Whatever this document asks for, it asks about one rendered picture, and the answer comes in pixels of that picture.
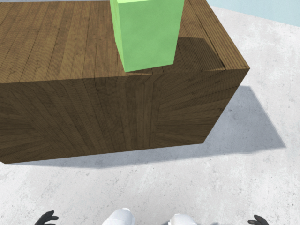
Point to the robot thigh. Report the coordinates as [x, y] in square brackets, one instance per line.
[120, 217]
[182, 219]

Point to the robot left thigh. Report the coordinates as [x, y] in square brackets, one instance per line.
[120, 217]

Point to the robot right hand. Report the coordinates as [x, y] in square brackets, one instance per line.
[260, 221]

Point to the robot left hand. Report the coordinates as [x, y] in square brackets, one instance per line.
[46, 217]

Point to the carton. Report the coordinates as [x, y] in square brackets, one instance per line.
[146, 31]

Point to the pedestal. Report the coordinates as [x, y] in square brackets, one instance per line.
[64, 92]

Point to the robot right thigh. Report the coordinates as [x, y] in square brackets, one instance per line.
[182, 219]

